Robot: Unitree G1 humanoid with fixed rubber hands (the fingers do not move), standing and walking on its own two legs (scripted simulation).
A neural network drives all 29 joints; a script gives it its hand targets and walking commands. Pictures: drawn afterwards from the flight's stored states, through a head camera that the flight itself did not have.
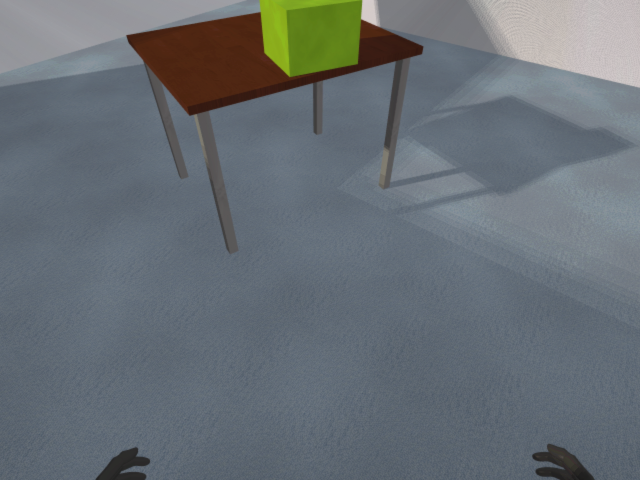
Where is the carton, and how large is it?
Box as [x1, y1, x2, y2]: [260, 0, 361, 76]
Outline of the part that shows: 260,0 264,52 289,76 357,63 361,0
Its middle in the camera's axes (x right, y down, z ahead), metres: -0.04 -0.75 +1.35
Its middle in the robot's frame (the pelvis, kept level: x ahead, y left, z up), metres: +1.53 +0.09 +0.03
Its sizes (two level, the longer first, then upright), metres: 0.265 0.246 0.200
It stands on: a table, 0.69 m high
